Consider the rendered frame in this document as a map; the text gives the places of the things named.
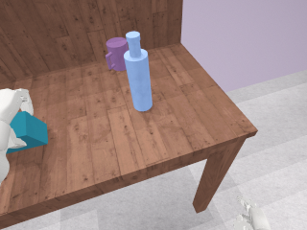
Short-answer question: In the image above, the table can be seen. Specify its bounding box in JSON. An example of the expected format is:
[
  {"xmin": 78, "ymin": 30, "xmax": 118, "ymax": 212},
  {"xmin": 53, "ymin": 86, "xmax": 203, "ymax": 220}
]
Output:
[{"xmin": 0, "ymin": 0, "xmax": 258, "ymax": 230}]

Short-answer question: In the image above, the left robot forearm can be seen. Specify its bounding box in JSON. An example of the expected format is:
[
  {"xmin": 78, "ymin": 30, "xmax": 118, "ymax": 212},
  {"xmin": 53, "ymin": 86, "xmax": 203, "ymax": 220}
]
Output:
[{"xmin": 0, "ymin": 120, "xmax": 11, "ymax": 186}]

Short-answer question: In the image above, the robot left hand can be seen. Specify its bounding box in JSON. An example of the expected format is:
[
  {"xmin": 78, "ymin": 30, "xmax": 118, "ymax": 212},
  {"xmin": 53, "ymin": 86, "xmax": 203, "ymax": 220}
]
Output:
[{"xmin": 0, "ymin": 88, "xmax": 34, "ymax": 149}]

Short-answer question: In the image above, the robot right hand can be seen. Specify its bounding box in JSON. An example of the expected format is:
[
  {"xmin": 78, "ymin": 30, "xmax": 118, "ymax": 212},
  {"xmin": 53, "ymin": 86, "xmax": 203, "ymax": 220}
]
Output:
[{"xmin": 233, "ymin": 195, "xmax": 272, "ymax": 230}]

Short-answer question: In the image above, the sponge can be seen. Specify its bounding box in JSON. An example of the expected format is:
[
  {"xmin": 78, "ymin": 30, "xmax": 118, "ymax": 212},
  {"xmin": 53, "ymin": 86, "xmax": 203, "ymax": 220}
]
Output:
[{"xmin": 6, "ymin": 111, "xmax": 48, "ymax": 154}]

